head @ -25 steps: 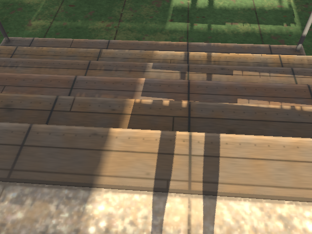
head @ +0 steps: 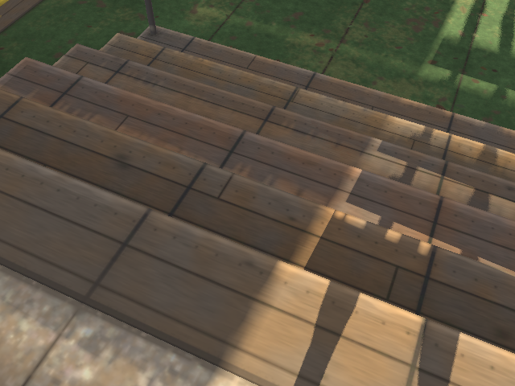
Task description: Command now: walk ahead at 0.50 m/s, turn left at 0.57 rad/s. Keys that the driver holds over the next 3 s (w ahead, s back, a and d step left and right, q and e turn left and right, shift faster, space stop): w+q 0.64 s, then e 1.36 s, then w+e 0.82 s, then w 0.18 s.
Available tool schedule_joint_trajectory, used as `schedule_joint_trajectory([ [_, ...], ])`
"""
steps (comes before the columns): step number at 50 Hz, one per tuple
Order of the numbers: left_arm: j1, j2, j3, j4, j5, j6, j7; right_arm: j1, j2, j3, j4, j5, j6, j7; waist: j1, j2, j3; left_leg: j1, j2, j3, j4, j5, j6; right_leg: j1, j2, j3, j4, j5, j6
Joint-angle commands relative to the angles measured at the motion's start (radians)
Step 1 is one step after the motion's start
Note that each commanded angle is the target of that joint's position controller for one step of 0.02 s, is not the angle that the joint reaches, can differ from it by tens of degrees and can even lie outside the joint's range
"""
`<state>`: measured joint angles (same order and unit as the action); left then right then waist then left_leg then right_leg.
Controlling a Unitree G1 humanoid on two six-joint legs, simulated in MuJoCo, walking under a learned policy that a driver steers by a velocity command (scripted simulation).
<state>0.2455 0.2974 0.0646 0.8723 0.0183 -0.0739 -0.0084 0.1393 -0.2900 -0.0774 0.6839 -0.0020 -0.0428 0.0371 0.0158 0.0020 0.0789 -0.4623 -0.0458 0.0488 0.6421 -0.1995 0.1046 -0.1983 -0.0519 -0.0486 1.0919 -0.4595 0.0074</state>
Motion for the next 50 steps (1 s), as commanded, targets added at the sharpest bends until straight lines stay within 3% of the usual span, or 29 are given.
schedule_joint_trajectory([
  [1,-0.035,0.042,-0.02,-0.104,0.11,-0.072,-0.041,0.359,-0.041,-0.006,0.099,-0.077,-0.081,0.008,-0.118,0.026,-0.05,0.58,0.235,-0.54,-0.353,-0.268,0.17,-0.662,-0.002,0.182,0.198,0.1,-0.047],
  [3,-0.038,0.012,-0.043,-0.135,0.105,-0.063,-0.023,0.207,-0.014,0.022,0.088,-0.055,-0.089,0.01,-0.024,0.048,-0.085,0.379,0.202,-0.448,-0.377,-0.144,0.165,-0.54,-0.057,0.174,0.124,0.199,-0.053],
  [4,-0.026,0.051,-0.039,-0.131,0.078,-0.048,-0.019,0.15,-0.033,0.023,0.064,-0.053,-0.091,0.013,-0.002,0.033,-0.092,0.282,0.206,-0.428,-0.405,-0.094,0.181,-0.49,-0.066,0.163,0.104,0.217,-0.039],
  [6,-0.04,0.062,-0.047,-0.14,0.066,-0.021,-0.003,0.123,-0.058,0.024,0.049,-0.067,-0.104,0.022,0.004,0.024,-0.103,0.191,0.193,-0.397,-0.434,-0.03,0.205,-0.462,-0.071,0.151,0.031,0.246,0.005],
  [10,-0.179,0.002,-0.086,-0.183,0.054,0.007,-0.002,0.19,-0.105,0.017,0.066,-0.064,-0.112,0.062,-0.043,0.027,-0.062,0.08,0.127,-0.283,-0.413,0.18,0.185,-0.319,-0.039,0.069,-0.325,0.408,0.057],
  [13,-0.258,0.018,-0.092,-0.206,0.052,0.01,-0.02,0.308,-0.131,-0.001,0.1,-0.069,-0.091,0.088,-0.09,0.048,-0.046,0.171,0.168,-0.345,-0.366,0.215,0.198,-0.292,0.007,0.042,-0.471,0.464,0.047],
  [16,-0.309,0.049,-0.088,-0.219,0.041,-0.005,-0.01,0.304,-0.126,-0.009,0.108,-0.07,-0.076,0.08,-0.086,0.066,-0.035,0.34,0.23,-0.437,-0.319,0.236,0.172,-0.332,0.014,0.074,-0.571,0.444,0.012],
  [19,-0.121,0.132,-0.051,-0.167,0.0,-0.039,0.009,0.251,-0.111,-0.007,0.113,-0.083,-0.075,0.063,0.023,0.047,-0.138,0.28,0.139,-0.387,-0.134,0.441,0.049,0.037,0.021,0.041,-0.574,0.534,-0.109],
  [20,0.106,0.165,-0.037,-0.112,0.006,-0.055,0.015,0.243,-0.022,0.021,0.084,-0.089,-0.085,0.06,0.096,-0.089,-0.332,0.135,-0.008,-0.296,0.139,0.321,-0.031,0.386,-0.111,0.181,-0.533,0.644,-0.248],
  [21,0.29,0.176,-0.039,-0.079,0.014,-0.047,0.01,0.427,0.094,0.053,0.075,-0.106,-0.106,0.06,0.068,-0.354,-0.603,-0.202,-0.166,-0.22,0.444,-0.382,-0.102,0.839,-0.403,0.663,-0.656,0.59,-0.506],
  [22,0.312,0.145,-0.038,-0.055,0.04,-0.043,0.011,0.253,-0.018,0.026,0.072,-0.079,-0.096,0.069,0.147,-0.134,-0.328,-0.416,-0.072,-0.232,0.66,-0.356,-0.081,0.671,-0.377,0.717,-0.765,0.316,-0.378],
  [23,0.193,0.12,-0.038,-0.07,0.025,-0.043,0.007,0.197,-0.029,0.018,0.076,-0.067,-0.086,0.05,0.094,-0.093,-0.152,-0.445,0.001,-0.211,0.705,-0.233,-0.059,0.442,-0.341,0.568,-0.807,0.116,-0.284],
  [24,0.088,0.037,-0.063,-0.096,0.023,-0.036,0.011,0.199,-0.043,0.016,0.1,-0.067,-0.083,0.027,0.056,-0.063,-0.106,-0.387,0.069,-0.191,0.667,-0.125,-0.047,0.275,-0.31,0.461,-0.859,0.093,-0.252],
  [26,0.037,-0.046,-0.087,-0.105,0.027,-0.032,0.026,0.175,-0.002,0.036,0.109,-0.095,-0.075,0.03,0.014,-0.069,-0.12,-0.258,0.135,-0.18,0.587,-0.045,-0.044,0.165,-0.258,0.305,-0.925,0.332,-0.236],
  [29,0.022,-0.004,-0.06,-0.088,0.041,-0.046,0.039,0.106,0.018,0.043,0.097,-0.064,-0.07,0.057,0.006,-0.054,-0.101,-0.256,0.162,-0.149,0.455,-0.035,-0.074,0.139,-0.229,0.125,-0.982,0.437,-0.233],
  [32,0.084,0.033,-0.04,-0.048,0.063,-0.061,0.029,0.038,0.032,0.057,0.079,-0.06,-0.061,0.072,0.02,-0.038,-0.076,-0.293,0.176,-0.113,0.304,0.112,-0.096,0.144,-0.234,0.004,-1.007,0.614,-0.257],
  [37,0.087,0.084,-0.02,-0.012,0.041,-0.072,-0.027,-0.046,-0.005,0.053,0.028,-0.047,-0.034,0.06,-0.026,-0.069,-0.071,-0.073,0.111,-0.065,0.061,0.265,-0.091,0.042,-0.162,-0.085,-0.904,1.002,-0.224],
  [39,0.096,0.106,-0.006,0.0,0.032,-0.071,-0.042,-0.074,-0.04,0.042,0.023,-0.051,-0.03,0.041,-0.033,-0.072,-0.062,-0.059,0.093,-0.074,-0.022,0.261,-0.082,0.101,-0.169,-0.055,-0.857,0.985,-0.208],
  [40,0.181,0.054,-0.013,0.053,-0.057,-0.032,-0.022,-0.082,0.019,0.054,0.057,-0.008,-0.007,0.006,0.0,-0.045,-0.03,-0.026,0.021,0.068,-0.054,0.24,-0.076,0.135,-0.129,-0.09,-0.801,0.974,-0.133],
  [41,0.247,0.041,-0.02,0.07,-0.055,-0.012,-0.01,-0.067,0.034,0.062,0.058,-0.011,-0.002,-0.009,0.019,-0.081,-0.02,0.05,0.008,0.064,-0.099,0.221,-0.068,0.115,-0.115,-0.065,-0.743,0.993,-0.115],
  [42,0.171,0.121,-0.003,0.041,0.048,-0.037,-0.047,-0.083,-0.073,0.032,0.025,-0.036,-0.026,0.003,-0.058,-0.085,-0.076,0.158,0.074,-0.074,-0.171,0.346,-0.015,0.081,-0.153,-0.005,-0.723,1.026,-0.131],
  [43,0.074,0.155,0.021,-0.01,0.023,-0.047,-0.059,-0.025,-0.174,-0.006,0.048,-0.029,-0.047,-0.007,-0.093,-0.048,-0.159,0.291,0.074,-0.055,-0.195,0.521,0.043,0.077,-0.099,-0.032,-0.641,0.982,-0.093],
  [44,0.185,0.027,-0.012,-0.03,0.026,-0.046,-0.056,0.062,-0.268,-0.032,0.063,-0.032,-0.058,-0.02,-0.051,0.087,-0.419,0.688,0.271,-0.169,-0.079,1.011,0.234,-0.078,-0.025,-0.068,-0.464,0.592,-0.018],
  [45,0.301,-0.068,-0.049,-0.039,0.041,-0.046,-0.054,0.246,-0.23,-0.021,0.088,-0.033,-0.045,-0.023,-0.08,0.266,-0.663,0.984,0.556,-0.549,-0.194,0.98,0.453,-0.29,0.081,-0.029,-0.171,-0.179,0.03],
  [46,0.157,0.012,-0.02,-0.046,0.044,-0.029,-0.054,0.33,-0.174,-0.026,0.124,-0.06,-0.051,-0.047,-0.152,0.132,-0.51,0.844,0.497,-0.513,-0.256,0.747,0.351,-0.372,0.049,0.083,0.027,-0.301,0.011],
  [47,0.111,0.008,-0.014,-0.062,0.046,-0.022,-0.038,0.209,-0.198,-0.042,0.114,-0.031,-0.066,-0.064,-0.087,0.131,-0.313,0.586,0.454,-0.377,-0.327,0.5,0.264,-0.403,-0.001,0.089,0.063,-0.257,-0.002],
  [48,0.139,0.047,-0.001,-0.039,0.053,-0.014,-0.012,0.067,-0.121,-0.026,0.078,0.001,-0.065,-0.074,-0.03,0.098,-0.232,0.406,0.408,-0.292,-0.386,0.425,0.213,-0.336,-0.045,0.085,0.036,-0.24,0.011],
  [49,0.164,0.008,-0.012,-0.032,0.058,-0.009,-0.001,0.006,-0.067,-0.006,0.064,0.013,-0.061,-0.08,0.017,0.103,-0.198,0.301,0.38,-0.231,-0.432,0.416,0.186,-0.275,-0.064,0.089,-0.019,-0.209,0.021],
  [50,0.159,-0.017,-0.021,-0.038,0.056,-0.007,-0.001,-0.006,-0.075,-0.014,0.044,-0.003,-0.058,-0.085,0.025,0.088,-0.176,0.212,0.367,-0.172,-0.472,0.421,0.186,-0.214,-0.061,0.065,-0.006,-0.146,0.033],
])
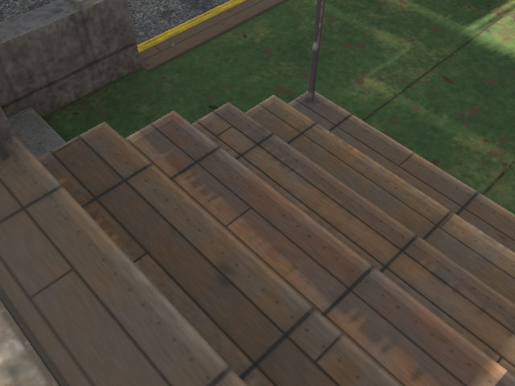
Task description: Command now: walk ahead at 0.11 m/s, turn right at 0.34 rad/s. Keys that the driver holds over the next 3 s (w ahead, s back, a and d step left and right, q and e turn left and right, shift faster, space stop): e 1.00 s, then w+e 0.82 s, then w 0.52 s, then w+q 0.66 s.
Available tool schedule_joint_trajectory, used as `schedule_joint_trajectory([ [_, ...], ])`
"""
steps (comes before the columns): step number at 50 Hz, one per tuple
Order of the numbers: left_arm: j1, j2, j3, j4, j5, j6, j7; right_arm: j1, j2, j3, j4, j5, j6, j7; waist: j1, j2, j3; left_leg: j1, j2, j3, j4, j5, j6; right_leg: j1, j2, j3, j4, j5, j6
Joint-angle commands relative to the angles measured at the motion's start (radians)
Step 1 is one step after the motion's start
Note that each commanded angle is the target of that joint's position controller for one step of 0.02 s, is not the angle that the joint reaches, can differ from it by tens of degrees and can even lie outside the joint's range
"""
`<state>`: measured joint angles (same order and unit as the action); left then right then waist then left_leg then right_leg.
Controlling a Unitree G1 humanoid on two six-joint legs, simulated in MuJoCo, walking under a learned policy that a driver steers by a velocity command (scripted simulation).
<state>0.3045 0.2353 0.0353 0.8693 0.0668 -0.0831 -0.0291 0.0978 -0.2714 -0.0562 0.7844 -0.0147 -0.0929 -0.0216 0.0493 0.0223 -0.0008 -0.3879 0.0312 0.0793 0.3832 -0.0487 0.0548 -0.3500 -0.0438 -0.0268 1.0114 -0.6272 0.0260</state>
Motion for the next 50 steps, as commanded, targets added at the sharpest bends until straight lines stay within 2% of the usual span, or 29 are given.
schedule_joint_trajectory([
  [1,0.119,0.026,0.005,-0.028,0.005,0.005,0.012,0.031,-0.105,-0.041,-0.066,-0.013,-0.009,-0.032,0.009,0.034,-0.113,0.101,0.267,-0.149,-0.236,0.262,0.233,-0.012,-0.056,0.019,0.061,0.089,0.018],
  [2,0.131,0.017,0.001,-0.024,-0.006,0.006,-0.003,0.002,-0.118,-0.051,-0.085,-0.026,-0.014,-0.037,0.022,0.008,-0.117,0.077,0.243,-0.084,-0.25,0.229,0.218,0.021,-0.045,-0.01,0.009,0.141,0.021],
  [3,0.128,0.023,0.002,-0.026,-0.012,0.008,-0.018,-0.007,-0.136,-0.063,-0.093,-0.028,-0.016,-0.04,0.019,0.023,-0.114,0.064,0.222,-0.036,-0.259,0.2,0.208,0.043,-0.035,-0.036,-0.029,0.176,0.024],
  [5,0.09,0.061,0.008,-0.051,-0.01,0.011,-0.037,0.012,-0.147,-0.076,-0.1,-0.028,-0.014,-0.041,0.006,0.055,-0.106,0.088,0.243,-0.029,-0.26,0.133,0.198,0.034,-0.047,-0.024,-0.082,0.216,0.017],
  [8,0.028,0.078,0.003,-0.091,-0.018,0.015,-0.042,0.019,-0.16,-0.091,-0.121,-0.036,-0.014,-0.034,-0.019,0.045,-0.094,0.195,0.323,-0.08,-0.242,0.066,0.199,-0.035,-0.079,0.032,-0.209,0.269,-0.012],
  [10,0.026,0.094,0.008,-0.102,-0.027,0.016,-0.042,0.002,-0.161,-0.096,-0.135,-0.038,-0.014,-0.029,-0.02,0.045,-0.097,0.231,0.345,-0.079,-0.216,0.009,0.187,-0.025,-0.074,0.03,-0.295,0.313,-0.039],
  [12,0.039,0.117,0.025,-0.111,-0.045,0.005,-0.046,-0.034,-0.154,-0.091,-0.138,-0.038,-0.012,-0.024,-0.003,0.041,-0.096,0.197,0.33,-0.048,-0.159,-0.111,0.148,0.074,-0.033,-0.003,-0.44,0.441,-0.081],
  [13,0.042,0.137,0.042,-0.121,-0.054,-0.006,-0.044,-0.034,-0.134,-0.081,-0.128,-0.044,-0.011,-0.021,-0.003,0.043,-0.101,0.158,0.312,-0.036,-0.117,-0.185,0.108,0.148,-0.002,-0.011,-0.493,0.497,-0.111],
  [14,0.062,0.159,0.058,-0.127,-0.052,-0.018,-0.039,-0.01,-0.092,-0.064,-0.114,-0.043,-0.008,-0.018,0.007,-0.008,-0.107,0.126,0.266,0.003,-0.025,-0.265,0.052,0.21,-0.013,0.027,-0.578,0.607,-0.16],
  [15,0.071,0.288,0.09,-0.156,-0.059,-0.037,-0.012,0.079,0.005,-0.038,-0.157,-0.034,-0.003,-0.02,-0.051,-0.267,-0.154,0.024,0.1,0.158,0.255,-0.464,-0.07,0.297,-0.249,0.329,-0.696,1.066,-0.376],
  [16,0.053,0.361,0.113,-0.193,-0.035,-0.066,-0.011,0.05,-0.056,-0.044,-0.175,-0.031,-0.018,-0.02,-0.018,-0.201,-0.065,-0.163,-0.026,-0.01,0.342,-0.566,-0.107,0.264,-0.339,0.557,-0.786,0.852,-0.494],
  [17,0.031,0.326,0.118,-0.169,-0.008,-0.081,0.001,-0.001,-0.108,-0.056,-0.153,-0.024,0.002,-0.013,0.0,-0.13,-0.017,-0.228,0.003,-0.115,0.431,-0.489,-0.111,0.252,-0.288,0.472,-0.805,0.675,-0.409],
  [18,0.003,0.288,0.111,-0.168,-0.026,-0.081,0.004,-0.004,-0.154,-0.073,-0.149,-0.021,0.018,-0.02,-0.019,-0.141,-0.034,-0.256,0.002,-0.122,0.508,-0.45,-0.12,0.278,-0.247,0.417,-0.795,0.654,-0.361],
  [19,-0.007,0.242,0.095,-0.168,-0.047,-0.073,0.007,0.006,-0.166,-0.078,-0.139,-0.035,0.029,-0.03,-0.032,-0.137,-0.057,-0.256,0.009,-0.144,0.585,-0.433,-0.127,0.283,-0.23,0.384,-0.775,0.708,-0.335],
  [20,-0.019,0.219,0.084,-0.174,-0.057,-0.065,0.006,0.009,-0.132,-0.065,-0.14,-0.041,0.032,-0.033,-0.055,-0.135,-0.055,-0.229,0.016,-0.16,0.638,-0.409,-0.129,0.241,-0.219,0.359,-0.769,0.758,-0.31],
  [22,-0.047,0.206,0.078,-0.21,-0.04,-0.047,0.003,0.044,-0.112,-0.052,-0.126,-0.027,0.027,-0.032,-0.073,-0.118,-0.063,-0.192,0.003,-0.154,0.686,-0.318,-0.139,0.187,-0.192,0.326,-0.776,0.785,-0.304],
  [23,-0.041,0.205,0.076,-0.219,-0.035,-0.045,0.003,0.055,-0.109,-0.048,-0.12,-0.021,0.028,-0.03,-0.072,-0.126,-0.068,-0.193,-0.006,-0.15,0.698,-0.286,-0.148,0.187,-0.181,0.321,-0.771,0.796,-0.31],
  [25,-0.006,0.208,0.076,-0.229,-0.03,-0.048,0.0,0.064,-0.115,-0.043,-0.111,-0.023,0.037,-0.028,-0.062,-0.126,-0.077,-0.206,-0.009,-0.152,0.704,-0.27,-0.169,0.211,-0.174,0.337,-0.751,0.811,-0.317],
  [31,0.035,0.229,0.078,-0.266,-0.047,-0.056,-0.019,0.046,-0.111,-0.007,-0.1,-0.027,0.065,-0.034,-0.019,-0.131,-0.097,-0.213,0.015,-0.148,0.512,-0.303,-0.199,0.279,-0.18,0.459,-0.704,0.745,-0.332],
  [37,0.02,0.246,0.081,-0.295,-0.043,-0.047,-0.021,0.056,-0.119,0.025,-0.1,-0.022,0.056,-0.021,0.01,-0.146,-0.122,-0.111,-0.019,-0.119,0.352,-0.358,-0.164,0.226,-0.157,0.56,-0.679,0.695,-0.338],
  [40,-0.01,0.25,0.078,-0.293,-0.04,-0.033,-0.02,0.084,-0.116,0.037,-0.1,-0.016,0.047,-0.013,0.0,-0.14,-0.126,-0.02,-0.046,-0.108,0.232,-0.331,-0.134,0.183,-0.138,0.593,-0.672,0.673,-0.331],
  [43,-0.059,0.252,0.066,-0.271,-0.037,-0.003,-0.029,0.137,-0.13,0.033,-0.098,0.014,0.038,0.009,-0.053,-0.123,-0.115,0.195,-0.076,-0.07,-0.029,-0.123,-0.066,0.067,-0.086,0.598,-0.649,0.651,-0.304],
  [44,-0.033,0.229,0.053,-0.249,-0.033,0.003,-0.033,0.149,-0.149,0.025,-0.108,0.019,0.03,0.013,-0.061,-0.123,-0.13,0.283,-0.024,-0.089,-0.06,-0.024,-0.007,0.022,-0.064,0.592,-0.624,0.602,-0.262],
  [45,0.018,0.177,0.033,-0.231,-0.032,0.008,-0.031,0.191,-0.188,0.011,-0.115,0.013,0.018,0.011,-0.065,-0.042,-0.163,0.415,0.107,-0.197,-0.086,0.176,0.116,-0.069,0.005,0.54,-0.531,0.411,-0.18],
  [46,0.054,0.094,0.014,-0.269,-0.02,0.003,-0.025,0.173,-0.289,-0.013,-0.146,-0.001,-0.001,0.004,-0.012,0.167,-0.199,0.553,0.392,-0.489,-0.099,0.561,0.402,-0.275,0.195,0.311,-0.283,0.088,-0.023],
  [47,0.058,0.169,0.036,-0.258,0.01,-0.004,-0.013,0.11,-0.292,-0.025,-0.157,-0.047,-0.005,0.009,-0.017,0.071,-0.103,0.455,0.49,-0.518,-0.172,0.455,0.422,-0.373,0.13,0.233,-0.109,0.02,0.047],
  [48,0.031,0.225,0.053,-0.225,0.009,0.005,0.004,0.071,-0.23,-0.019,-0.168,-0.024,-0.011,0.011,-0.024,0.014,-0.075,0.382,0.391,-0.39,-0.186,0.31,0.321,-0.34,0.08,0.197,0.029,0.086,0.066],
  [49,0.044,0.235,0.058,-0.202,0.005,0.012,0.02,-0.024,-0.157,0.002,-0.197,-0.006,-0.016,0.02,0.007,0.041,-0.052,0.311,0.294,-0.276,-0.187,0.221,0.235,-0.322,0.084,0.169,0.114,0.152,0.088],
  [50,0.055,0.226,0.057,-0.185,0.006,0.012,0.022,-0.068,-0.124,0.015,-0.226,-0.001,-0.019,0.021,0.012,0.082,-0.048,0.262,0.254,-0.209,-0.179,0.259,0.211,-0.293,0.086,0.154,0.171,0.21,0.101],
])
Over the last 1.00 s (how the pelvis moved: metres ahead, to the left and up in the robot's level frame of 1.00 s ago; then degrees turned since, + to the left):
0.50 0.07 0.02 20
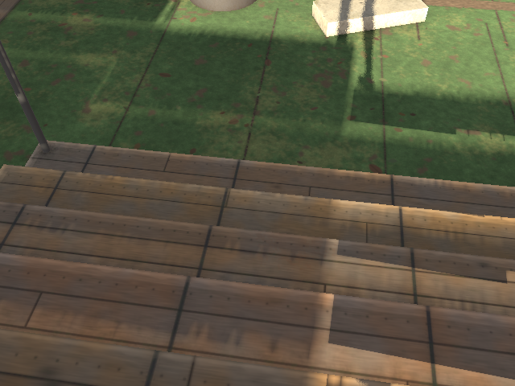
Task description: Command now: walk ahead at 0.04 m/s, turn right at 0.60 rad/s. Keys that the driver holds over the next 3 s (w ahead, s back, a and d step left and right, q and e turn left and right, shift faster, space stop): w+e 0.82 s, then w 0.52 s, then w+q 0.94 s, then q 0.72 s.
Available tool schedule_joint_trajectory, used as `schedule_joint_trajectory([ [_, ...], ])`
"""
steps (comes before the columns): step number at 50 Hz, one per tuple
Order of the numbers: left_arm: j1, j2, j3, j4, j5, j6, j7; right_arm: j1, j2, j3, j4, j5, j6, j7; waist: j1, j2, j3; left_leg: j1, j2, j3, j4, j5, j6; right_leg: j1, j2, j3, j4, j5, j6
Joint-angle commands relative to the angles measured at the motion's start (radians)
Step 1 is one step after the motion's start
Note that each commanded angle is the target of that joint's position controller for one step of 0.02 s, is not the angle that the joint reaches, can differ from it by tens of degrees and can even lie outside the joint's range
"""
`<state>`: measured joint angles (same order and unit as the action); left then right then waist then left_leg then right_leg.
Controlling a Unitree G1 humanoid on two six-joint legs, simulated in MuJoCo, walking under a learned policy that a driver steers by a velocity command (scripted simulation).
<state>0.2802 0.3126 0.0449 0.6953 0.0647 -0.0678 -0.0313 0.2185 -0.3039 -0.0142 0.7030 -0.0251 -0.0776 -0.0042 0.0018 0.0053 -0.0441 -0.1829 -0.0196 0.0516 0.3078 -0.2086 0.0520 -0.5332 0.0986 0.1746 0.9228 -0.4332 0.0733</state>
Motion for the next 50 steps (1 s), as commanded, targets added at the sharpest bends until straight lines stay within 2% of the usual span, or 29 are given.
schedule_joint_trajectory([
  [1,0.075,0.129,0.041,-0.015,0.019,-0.004,0.015,-0.175,-0.1,-0.029,-0.15,0.007,-0.035,-0.002,0.054,0.107,-0.002,0.032,0.292,-0.146,-0.12,0.383,0.211,-0.091,-0.067,-0.078,0.318,0.071,0.046],
  [5,-0.012,0.089,0.035,-0.011,-0.013,-0.001,-0.022,-0.01,-0.095,-0.031,-0.108,-0.016,-0.038,-0.014,-0.052,0.097,0.068,0.203,0.286,-0.119,-0.209,-0.076,0.171,-0.252,-0.123,-0.082,0.209,0.239,0.019],
  [9,-0.087,0.028,0.016,-0.015,-0.001,-0.001,-0.024,0.14,-0.086,-0.037,-0.029,-0.028,-0.038,0.014,-0.1,0.086,0.083,0.373,0.344,-0.121,-0.214,-0.019,0.204,-0.366,-0.16,-0.082,-0.003,0.277,-0.009],
  [14,-0.1,-0.025,-0.01,-0.005,0.012,-0.005,-0.044,0.119,-0.087,-0.041,-0.002,-0.051,-0.04,0.016,-0.068,0.095,0.066,0.293,0.35,0.003,-0.222,0.144,0.223,-0.272,-0.181,-0.157,-0.069,0.318,-0.062],
  [19,-0.139,-0.037,-0.02,-0.02,0.0,-0.002,-0.065,0.135,-0.087,-0.039,0.057,-0.062,-0.045,0.002,-0.042,0.094,0.079,0.264,0.37,0.105,-0.201,0.281,0.191,-0.174,-0.189,-0.169,-0.142,0.279,-0.106],
  [20,-0.091,-0.041,-0.02,-0.01,0.002,-0.002,-0.062,0.131,-0.095,-0.04,0.067,-0.087,-0.049,-0.003,-0.018,0.109,0.065,0.282,0.399,0.09,-0.178,0.312,0.19,-0.167,-0.207,-0.119,-0.067,0.338,-0.12],
  [22,-0.022,-0.018,-0.006,0.008,0.014,-0.014,-0.063,0.065,-0.094,-0.039,0.053,-0.1,-0.053,-0.018,0.014,0.088,0.052,0.261,0.374,0.14,-0.114,0.282,0.163,-0.122,-0.19,-0.134,0.008,0.322,-0.143],
  [24,-0.068,-0.015,-0.004,-0.022,0.004,-0.013,-0.061,0.069,-0.12,-0.049,0.079,-0.069,-0.051,-0.024,0.011,0.087,0.082,0.248,0.364,0.187,-0.062,0.383,0.124,-0.039,-0.164,-0.197,-0.098,0.16,-0.159],
  [25,-0.033,0.0,0.007,-0.018,-0.007,-0.022,-0.06,0.071,-0.152,-0.056,0.089,-0.073,-0.043,-0.023,0.04,0.085,0.071,0.207,0.356,0.217,0.025,0.495,0.106,0.076,-0.126,-0.239,-0.131,0.149,-0.162],
  [26,0.08,0.032,0.028,0.015,-0.023,-0.039,-0.058,0.052,-0.179,-0.063,0.091,-0.086,-0.034,-0.015,0.101,0.051,0.049,0.14,0.326,0.26,0.197,0.574,0.089,0.248,-0.066,-0.284,-0.201,0.224,-0.175],
  [27,0.215,0.106,0.068,0.066,-0.023,-0.068,-0.04,0.094,-0.151,-0.053,0.108,-0.108,-0.032,0.002,0.142,-0.014,-0.011,0.026,0.252,0.288,0.445,0.502,0.054,0.471,0.011,-0.311,-0.276,0.289,-0.211],
  [28,0.369,0.197,0.088,0.124,0.009,-0.087,-0.001,0.188,0.032,-0.007,0.083,-0.15,-0.033,0.025,0.096,-0.292,-0.155,-0.319,0.095,0.258,0.865,-0.28,-0.044,0.849,-0.115,0.016,-0.288,0.588,-0.398],
  [29,0.472,0.213,0.075,0.117,-0.001,-0.092,0.008,0.122,0.087,0.025,-0.002,-0.106,-0.064,0.067,0.14,-0.245,-0.279,-0.612,-0.044,0.012,1.073,-0.471,-0.062,1.077,-0.304,0.476,-0.467,0.61,-0.545],
  [30,0.502,0.142,0.072,0.157,0.0,-0.107,0.002,-0.144,0.049,0.019,-0.05,-0.034,-0.077,0.079,0.268,-0.127,0.003,-0.866,-0.027,-0.13,1.107,-0.425,-0.03,0.925,-0.358,0.516,-0.553,0.436,-0.481],
  [31,0.416,0.066,0.047,0.162,-0.027,-0.114,-0.014,-0.23,0.002,0.005,-0.075,-0.019,-0.072,0.053,0.225,-0.116,0.093,-0.866,0.036,-0.177,1.114,-0.371,-0.032,0.741,-0.357,0.462,-0.507,0.333,-0.45],
  [32,0.337,-0.02,0.011,0.153,-0.028,-0.1,-0.026,-0.176,-0.046,-0.01,-0.056,-0.039,-0.059,0.028,0.148,-0.059,0.06,-0.781,0.069,-0.194,1.098,-0.299,-0.042,0.577,-0.338,0.414,-0.469,0.294,-0.443],
  [34,0.157,-0.053,-0.026,0.113,-0.004,-0.069,-0.041,-0.064,0.001,0.004,-0.02,-0.072,-0.027,0.016,-0.01,-0.046,0.09,-0.589,0.093,-0.187,0.982,-0.202,-0.034,0.207,-0.303,0.327,-0.445,0.324,-0.419],
  [35,0.094,-0.056,-0.031,0.098,0.001,-0.061,-0.037,-0.056,0.014,0.01,-0.022,-0.071,-0.011,0.015,-0.032,-0.047,0.069,-0.51,0.089,-0.167,0.907,-0.16,-0.033,0.09,-0.26,0.283,-0.483,0.238,-0.401],
  [37,0.018,-0.106,-0.065,0.066,0.033,-0.07,0.012,0.017,0.053,0.035,0.0,-0.109,-0.009,0.043,-0.047,-0.034,0.059,-0.301,0.091,-0.154,0.657,0.351,-0.002,-0.138,-0.109,0.101,-0.404,0.11,-0.322],
  [38,0.037,-0.057,-0.057,0.075,0.027,-0.076,0.027,0.021,0.062,0.035,-0.015,-0.091,-0.009,0.048,-0.036,-0.015,0.028,-0.125,0.065,-0.085,0.523,0.535,-0.012,-0.253,-0.034,0.011,-0.35,0.059,-0.292],
  [40,0.134,0.029,-0.038,0.118,0.029,-0.065,0.021,-0.029,0.089,0.046,-0.044,-0.045,0.003,0.065,0.007,-0.003,0.092,0.096,0.025,-0.006,0.398,0.602,-0.076,-0.433,-0.011,-0.001,-0.285,-0.124,-0.281],
  [43,0.33,0.036,-0.037,0.178,0.003,-0.073,-0.021,-0.079,0.043,0.035,-0.075,-0.067,0.024,0.059,0.071,-0.017,0.164,0.059,0.008,-0.016,0.209,0.439,-0.092,-0.214,-0.053,0.168,-0.142,-0.211,-0.319],
  [44,0.344,0.039,-0.041,0.184,-0.014,-0.065,-0.028,-0.08,0.028,0.029,-0.06,-0.077,0.023,0.054,0.071,-0.01,0.175,0.035,0.018,-0.023,0.069,0.447,-0.078,-0.086,-0.057,0.216,-0.068,-0.176,-0.321],
  [45,0.323,0.049,-0.043,0.176,-0.026,-0.051,-0.039,-0.021,0.005,0.016,-0.028,-0.068,0.019,0.044,0.039,-0.012,0.177,0.082,0.025,-0.009,-0.047,0.482,-0.058,-0.014,-0.055,0.246,0.033,-0.071,-0.321],
  [46,0.302,0.043,-0.051,0.165,-0.017,-0.047,-0.056,0.144,-0.057,-0.017,0.03,-0.063,0.002,0.037,-0.036,0.008,0.124,0.261,0.058,0.005,-0.023,0.509,-0.001,-0.035,-0.037,0.222,0.232,0.092,-0.278],
  [47,0.282,-0.019,-0.068,0.141,0.016,-0.057,-0.084,0.445,-0.095,-0.043,0.097,-0.069,-0.01,0.045,-0.151,0.087,-0.09,0.637,0.199,-0.114,0.248,0.721,0.166,-0.216,-0.003,0.141,0.603,0.28,-0.191],
  [48,0.527,-0.125,-0.083,0.188,-0.001,-0.052,-0.096,0.512,-0.125,-0.04,0.1,-0.068,-0.002,0.082,-0.064,0.276,-0.349,0.912,0.458,-0.422,0.437,1.207,0.477,-0.484,0.104,-0.003,1.139,-0.402,-0.099],
  [49,0.423,-0.027,-0.071,0.094,-0.005,-0.053,-0.097,0.46,-0.17,-0.065,0.1,-0.089,0.013,0.089,-0.124,0.13,-0.279,0.892,0.549,-0.693,0.32,0.849,0.524,-0.776,0.09,0.024,1.296,-0.308,-0.052],
  [50,0.23,0.0,-0.058,0.034,-0.011,-0.047,-0.08,0.33,-0.137,-0.062,0.094,-0.091,0.012,0.066,-0.132,0.05,-0.065,0.707,0.57,-0.719,0.182,0.301,0.441,-0.981,-0.029,0.06,1.181,-0.113,-0.044],
])
Over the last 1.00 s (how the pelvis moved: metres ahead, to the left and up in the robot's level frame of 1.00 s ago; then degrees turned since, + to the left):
0.04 0.00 0.01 -35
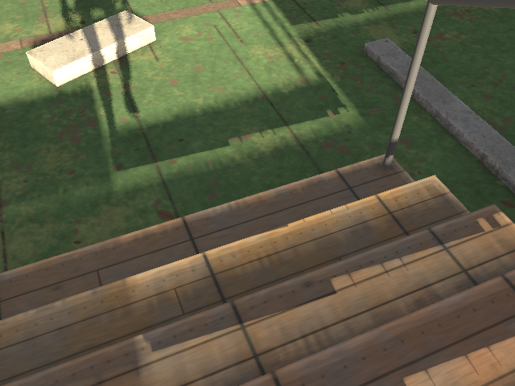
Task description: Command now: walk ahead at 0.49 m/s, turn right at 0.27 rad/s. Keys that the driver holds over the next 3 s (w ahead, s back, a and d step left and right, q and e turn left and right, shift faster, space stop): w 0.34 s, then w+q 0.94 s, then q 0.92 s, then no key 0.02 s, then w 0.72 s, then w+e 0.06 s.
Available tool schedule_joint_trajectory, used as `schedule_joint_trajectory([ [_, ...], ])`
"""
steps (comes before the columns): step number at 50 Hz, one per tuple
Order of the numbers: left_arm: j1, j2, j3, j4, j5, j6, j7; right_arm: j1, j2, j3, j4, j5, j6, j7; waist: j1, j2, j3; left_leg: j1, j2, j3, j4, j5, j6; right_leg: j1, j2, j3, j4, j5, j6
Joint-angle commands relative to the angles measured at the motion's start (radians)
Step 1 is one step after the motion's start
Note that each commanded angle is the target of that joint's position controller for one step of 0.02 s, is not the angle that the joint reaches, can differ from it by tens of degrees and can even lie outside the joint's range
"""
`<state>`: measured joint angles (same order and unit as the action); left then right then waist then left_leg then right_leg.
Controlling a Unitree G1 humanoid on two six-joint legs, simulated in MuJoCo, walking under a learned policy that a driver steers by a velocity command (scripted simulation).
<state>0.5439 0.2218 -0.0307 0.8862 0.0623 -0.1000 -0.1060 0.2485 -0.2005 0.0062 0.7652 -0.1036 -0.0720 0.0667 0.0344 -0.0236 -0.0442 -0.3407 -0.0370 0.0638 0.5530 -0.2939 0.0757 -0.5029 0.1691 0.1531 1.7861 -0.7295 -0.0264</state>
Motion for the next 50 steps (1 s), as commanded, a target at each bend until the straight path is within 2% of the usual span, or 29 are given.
schedule_joint_trajectory([
  [1,-0.136,0.098,0.015,-0.16,0.004,0.0,0.033,0.211,-0.11,-0.034,0.035,0.007,-0.005,-0.002,-0.132,-0.077,0.026,0.598,0.499,-0.613,-0.16,0.117,0.338,-0.931,-0.164,0.074,0.145,0.363,0.035],
  [3,-0.14,0.035,-0.01,-0.125,0.05,0.028,0.052,0.026,0.084,0.033,0.015,0.005,-0.037,-0.025,0.007,-0.018,0.131,0.061,0.343,-0.402,-0.293,0.166,0.27,-0.56,-0.328,0.079,-0.366,0.659,-0.032],
  [5,-0.214,0.022,-0.009,-0.128,0.048,0.038,0.029,0.016,0.017,0.015,0.039,0.053,-0.079,-0.054,-0.022,0.049,0.106,-0.168,0.204,-0.203,-0.325,0.121,0.252,-0.27,-0.315,-0.086,-0.718,0.761,-0.034],
  [8,-0.295,0.007,-0.022,-0.16,0.025,0.049,-0.004,0.161,-0.159,-0.021,0.128,0.034,-0.082,-0.037,-0.047,0.046,0.098,-0.22,0.196,-0.158,-0.283,0.224,0.222,-0.023,-0.241,-0.187,-0.875,0.727,-0.001],
  [11,-0.287,0.089,0.009,-0.18,0.059,0.043,0.017,0.082,-0.203,-0.029,0.096,0.021,-0.081,-0.016,0.002,0.062,0.078,-0.094,0.248,-0.181,-0.151,0.342,0.207,0.005,-0.218,-0.163,-0.827,0.74,-0.028],
  [12,-0.397,0.088,-0.003,-0.211,0.052,0.041,0.031,0.169,-0.164,-0.023,0.148,0.008,-0.09,-0.044,-0.075,0.089,0.09,0.271,0.288,-0.273,-0.034,0.185,0.175,-0.338,-0.319,0.024,-0.931,0.913,-0.002],
  [14,-0.61,0.072,-0.001,-0.257,0.052,0.031,0.04,0.46,-0.097,-0.021,0.239,0.039,-0.073,-0.098,-0.238,0.051,0.119,0.772,0.343,-0.376,0.1,0.206,0.164,-0.822,-0.317,-0.021,-1.087,0.762,0.027],
  [17,-0.803,0.035,-0.002,-0.283,0.05,-0.003,0.03,0.764,0.005,0.005,0.318,0.057,-0.05,-0.11,-0.369,0.071,0.064,0.774,0.221,-0.333,0.134,0.235,0.143,-0.717,-0.269,-0.157,-1.138,0.739,0.002],
  [18,-0.96,0.039,0.035,-0.325,-0.088,-0.029,0.054,0.758,-0.086,-0.032,0.349,0.042,0.01,-0.095,-0.393,0.083,0.237,0.57,0.231,-0.352,0.096,0.421,0.111,-0.573,-0.235,-0.149,-1.114,0.589,-0.01],
  [19,-0.879,0.048,0.038,-0.302,-0.083,-0.048,0.057,0.707,-0.08,-0.031,0.335,0.027,0.038,-0.089,-0.315,-0.004,0.199,0.44,0.2,-0.337,0.179,0.541,0.086,-0.365,-0.2,-0.133,-1.11,0.566,-0.018],
  [20,-0.606,0.017,0.023,-0.248,0.035,-0.037,0.045,0.532,-0.024,0.004,0.257,0.027,-0.025,-0.052,-0.143,0.03,-0.172,0.143,0.101,-0.205,0.287,0.589,0.07,0.293,-0.241,-0.152,-1.144,0.75,-0.069],
  [21,-0.197,0.117,0.066,-0.159,0.021,-0.02,0.065,0.379,-0.001,0.022,0.211,0.026,-0.04,-0.002,0.092,-0.128,-0.264,-0.505,0.004,-0.025,0.57,0.435,-0.03,1.083,-0.391,0.057,-1.179,0.764,-0.183],
  [22,0.044,0.128,0.073,-0.076,0.009,-0.006,0.091,0.188,-0.027,0.028,0.147,0.023,-0.044,0.02,0.236,-0.124,-0.33,-0.694,0.068,-0.095,0.833,-0.151,0.002,1.158,-0.53,0.294,-1.221,0.451,-0.217],
  [23,0.09,0.167,0.082,-0.028,0.018,0.004,0.116,0.007,-0.117,-0.012,0.09,0.034,-0.053,0.005,0.244,-0.046,-0.11,-0.708,0.089,-0.134,0.86,-0.154,0.025,0.897,-0.489,0.227,-1.222,0.315,-0.166],
  [27,-0.351,-0.06,0.0,-0.151,-0.009,-0.005,0.131,0.127,0.012,-0.017,0.135,-0.049,-0.03,-0.029,-0.007,-0.043,0.047,-0.46,0.145,-0.145,0.477,0.162,0.007,0.378,-0.416,-0.047,-1.27,0.456,-0.116],
  [31,-0.598,0.042,0.033,-0.246,0.078,-0.032,0.099,0.39,0.063,-0.022,0.267,-0.009,-0.058,-0.031,-0.169,-0.011,0.077,0.285,-0.009,0.03,0.257,0.829,-0.06,-0.345,-0.275,-0.35,-1.208,0.222,-0.056],
  [32,-0.606,0.045,0.032,-0.252,0.076,-0.037,0.083,0.433,0.061,-0.026,0.286,-0.017,-0.058,-0.023,-0.19,-0.009,0.113,0.341,-0.007,0.046,0.277,0.835,-0.068,-0.39,-0.28,-0.356,-1.175,0.138,-0.03],
  [34,-0.595,0.001,0.013,-0.238,0.016,-0.03,0.089,0.429,-0.004,-0.036,0.295,-0.033,-0.045,-0.021,-0.206,0.022,0.214,0.245,0.05,0.02,0.124,0.722,-0.061,-0.255,-0.338,-0.286,-1.065,0.091,-0.005],
  [36,-0.511,0.088,0.024,-0.181,0.042,-0.001,0.09,0.668,-0.074,-0.067,0.349,-0.013,-0.046,-0.025,-0.31,0.145,0.123,0.32,0.053,0.012,-0.011,0.656,0.02,0.035,-0.272,-0.271,-0.533,0.242,0.002],
  [37,-0.545,0.058,0.027,-0.178,0.037,0.009,0.074,0.831,-0.101,-0.079,0.412,-0.006,-0.055,-0.034,-0.389,0.309,0.108,0.459,0.087,-0.084,-0.204,0.582,0.089,-0.028,-0.165,-0.265,-0.176,0.06,0.021],
  [38,-0.465,-0.073,0.009,-0.206,0.05,-0.006,0.039,0.733,-0.176,-0.086,0.354,-0.018,-0.067,-0.033,-0.269,0.253,0.061,0.618,0.097,-0.273,-0.037,0.647,0.119,-0.245,-0.089,-0.124,-0.123,0.148,-0.008],
  [39,-0.328,-0.065,0.02,-0.216,0.033,-0.021,0.027,0.565,-0.317,-0.103,0.23,0.032,-0.066,-0.018,-0.146,0.191,-0.026,0.688,0.22,-0.57,-0.014,1.085,0.266,-0.335,-0.083,-0.021,-0.167,0.194,0.032],
  [40,-0.315,0.078,0.059,-0.224,-0.001,-0.036,0.038,0.468,-0.326,-0.119,0.193,0.03,-0.074,-0.014,-0.146,0.155,-0.028,0.751,0.288,-0.68,0.034,1.048,0.398,-0.523,-0.092,0.018,-0.089,0.138,0.072],
  [42,-0.346,0.111,0.06,-0.205,-0.015,-0.032,0.061,0.345,-0.112,-0.057,0.175,0.037,-0.083,-0.013,-0.142,0.061,0.061,0.506,0.341,-0.963,0.056,0.407,0.417,-0.824,-0.216,0.16,-0.202,0.343,0.124],
  [43,-0.399,0.114,0.053,-0.182,0.019,-0.003,0.075,0.309,0.006,-0.013,0.176,0.031,-0.072,-0.01,-0.122,-0.088,0.076,0.28,0.297,-0.87,0.053,0.407,0.417,-0.696,-0.266,0.131,-0.399,0.476,0.135],
  [46,-0.409,-0.035,-0.012,-0.182,0.05,0.04,0.092,0.287,-0.064,-0.002,0.198,0.049,-0.05,0.002,-0.051,0.008,0.08,-0.193,0.135,-0.753,-0.029,0.209,0.369,-0.335,-0.31,-0.048,-0.585,0.486,0.133],
  [48,-0.403,0.001,-0.019,-0.164,0.061,0.032,0.071,0.281,-0.093,0.004,0.178,0.038,-0.062,0.004,-0.045,-0.01,0.044,-0.346,0.04,-0.606,0.063,0.156,0.291,-0.112,-0.276,-0.126,-0.589,0.713,0.098],
  [49,-0.499,0.011,-0.024,-0.184,0.067,0.03,0.054,0.343,-0.042,0.018,0.211,0.016,-0.075,-0.018,-0.112,-0.018,0.06,-0.195,0.02,-0.616,0.151,0.044,0.25,-0.233,-0.308,-0.026,-0.71,0.888,0.1],
  [50,-0.567,0.021,-0.024,-0.2,0.083,0.029,0.045,0.455,-0.023,0.022,0.232,0.033,-0.08,-0.049,-0.194,-0.005,0.067,0.018,-0.02,-0.562,0.24,-0.105,0.222,-0.399,-0.278,-0.053,-0.879,0.985,0.093],
])
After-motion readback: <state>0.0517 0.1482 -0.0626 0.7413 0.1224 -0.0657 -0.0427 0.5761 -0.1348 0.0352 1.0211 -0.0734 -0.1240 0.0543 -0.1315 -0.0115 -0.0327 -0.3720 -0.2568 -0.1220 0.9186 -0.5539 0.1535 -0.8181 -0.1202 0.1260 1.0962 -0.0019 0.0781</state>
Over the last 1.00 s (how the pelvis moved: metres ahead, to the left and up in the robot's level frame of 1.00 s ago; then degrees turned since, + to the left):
0.34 -0.21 -0.16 -33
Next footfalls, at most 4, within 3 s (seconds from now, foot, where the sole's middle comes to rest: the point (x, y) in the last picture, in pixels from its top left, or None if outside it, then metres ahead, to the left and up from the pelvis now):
0.28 right None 0.34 -0.17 -0.77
0.74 left None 0.53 -0.01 -0.91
1.18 right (319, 317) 0.88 -0.16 -1.05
1.62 left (241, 326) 0.84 0.11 -1.05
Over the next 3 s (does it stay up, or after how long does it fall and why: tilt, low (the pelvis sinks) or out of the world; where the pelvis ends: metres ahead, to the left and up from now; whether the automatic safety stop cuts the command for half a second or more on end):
stays up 0.90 0.15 -0.29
